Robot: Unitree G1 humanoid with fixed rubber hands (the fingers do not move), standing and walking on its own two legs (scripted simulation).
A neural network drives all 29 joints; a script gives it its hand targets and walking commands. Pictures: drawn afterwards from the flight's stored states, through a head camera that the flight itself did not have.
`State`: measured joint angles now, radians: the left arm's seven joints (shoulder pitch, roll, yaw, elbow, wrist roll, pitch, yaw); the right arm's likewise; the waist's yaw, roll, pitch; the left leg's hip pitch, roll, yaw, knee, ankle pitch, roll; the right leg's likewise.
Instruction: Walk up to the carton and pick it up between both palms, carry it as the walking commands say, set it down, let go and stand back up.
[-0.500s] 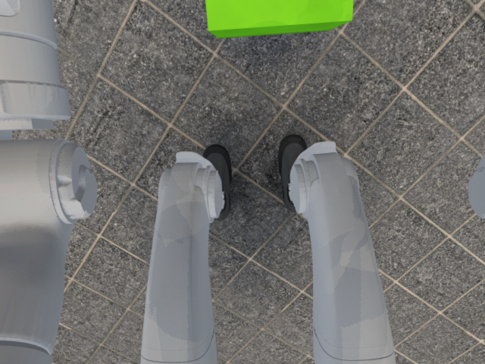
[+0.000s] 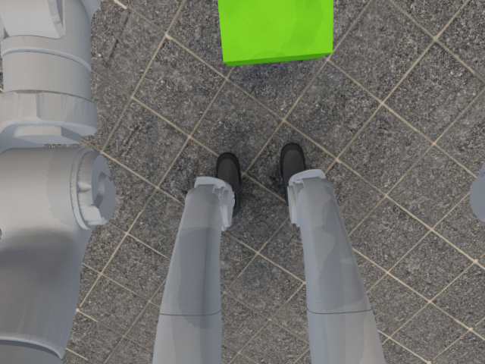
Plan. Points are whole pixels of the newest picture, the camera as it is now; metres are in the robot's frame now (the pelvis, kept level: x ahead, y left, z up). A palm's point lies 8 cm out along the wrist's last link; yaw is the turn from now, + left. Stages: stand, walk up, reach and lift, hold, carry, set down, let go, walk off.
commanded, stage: let go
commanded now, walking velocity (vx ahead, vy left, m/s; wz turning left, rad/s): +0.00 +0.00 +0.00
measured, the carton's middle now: (273, 16) +0.57 -0.06 -0.58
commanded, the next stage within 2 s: stand in 1.44 s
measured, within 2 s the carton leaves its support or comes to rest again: neither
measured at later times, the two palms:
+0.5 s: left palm (44, 146) +0.38 +0.20 -0.06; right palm out of the picture +0.36 -0.26 -0.05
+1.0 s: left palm out of the picture +0.23 +0.23 +0.03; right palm out of the picture +0.24 -0.23 +0.03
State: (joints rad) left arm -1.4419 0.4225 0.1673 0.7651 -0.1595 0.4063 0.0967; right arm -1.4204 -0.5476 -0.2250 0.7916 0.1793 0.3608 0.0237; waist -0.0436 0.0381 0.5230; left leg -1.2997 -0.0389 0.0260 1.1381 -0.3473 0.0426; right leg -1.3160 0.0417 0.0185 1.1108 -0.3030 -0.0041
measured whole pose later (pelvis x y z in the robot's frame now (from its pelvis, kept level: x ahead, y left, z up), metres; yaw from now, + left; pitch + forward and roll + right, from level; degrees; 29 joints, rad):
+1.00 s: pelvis +0.09 +0.00 +0.11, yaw +1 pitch -6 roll +0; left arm 0.23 0.19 0.05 0.44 0.03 0.11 -0.07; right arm 0.23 -0.21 -0.05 0.41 -0.02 0.12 0.08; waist -0.01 0.01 0.19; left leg -0.12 -0.05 -0.01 0.51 -0.29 0.04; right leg -0.14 0.03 0.03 0.50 -0.26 -0.01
